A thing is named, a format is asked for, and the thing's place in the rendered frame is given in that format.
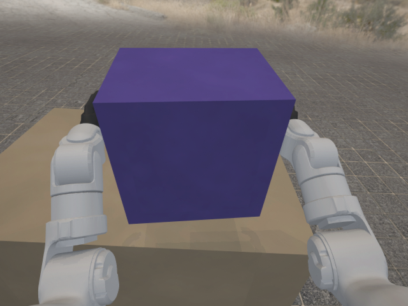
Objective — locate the carton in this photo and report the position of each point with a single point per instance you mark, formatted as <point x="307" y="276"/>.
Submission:
<point x="192" y="133"/>

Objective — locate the pedestal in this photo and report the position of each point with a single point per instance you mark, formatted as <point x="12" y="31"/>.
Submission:
<point x="245" y="261"/>

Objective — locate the right robot forearm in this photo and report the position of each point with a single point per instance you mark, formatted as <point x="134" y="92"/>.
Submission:
<point x="328" y="200"/>

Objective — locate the right robot hand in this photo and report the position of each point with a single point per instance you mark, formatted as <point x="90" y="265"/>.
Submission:
<point x="294" y="114"/>

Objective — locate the right robot upper arm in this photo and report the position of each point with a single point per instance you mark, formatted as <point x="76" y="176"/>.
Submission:
<point x="349" y="264"/>

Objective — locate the left robot forearm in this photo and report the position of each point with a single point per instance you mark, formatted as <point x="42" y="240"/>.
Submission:
<point x="76" y="186"/>

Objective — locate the left robot hand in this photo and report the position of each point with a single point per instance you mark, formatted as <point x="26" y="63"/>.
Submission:
<point x="89" y="115"/>

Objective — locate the left robot upper arm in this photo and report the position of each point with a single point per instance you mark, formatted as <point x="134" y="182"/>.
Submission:
<point x="80" y="278"/>

